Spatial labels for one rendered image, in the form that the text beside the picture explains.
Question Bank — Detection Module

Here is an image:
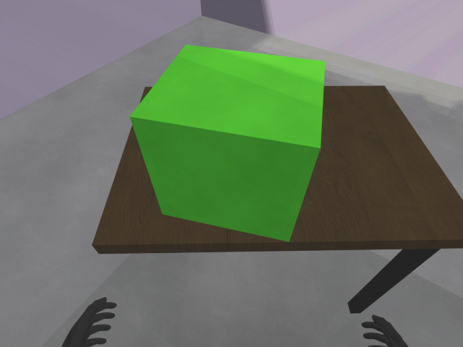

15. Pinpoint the carton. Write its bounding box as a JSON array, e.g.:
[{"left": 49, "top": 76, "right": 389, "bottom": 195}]
[{"left": 130, "top": 45, "right": 325, "bottom": 242}]

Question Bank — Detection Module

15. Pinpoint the right robot hand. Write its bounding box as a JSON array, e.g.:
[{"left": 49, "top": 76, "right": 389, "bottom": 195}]
[{"left": 362, "top": 315, "right": 408, "bottom": 347}]

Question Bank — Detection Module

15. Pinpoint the left robot hand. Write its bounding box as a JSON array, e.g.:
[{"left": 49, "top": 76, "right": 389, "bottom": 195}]
[{"left": 61, "top": 297, "right": 116, "bottom": 347}]

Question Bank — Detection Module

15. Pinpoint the table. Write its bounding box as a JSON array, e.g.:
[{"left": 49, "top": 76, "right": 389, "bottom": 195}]
[{"left": 92, "top": 85, "right": 463, "bottom": 314}]

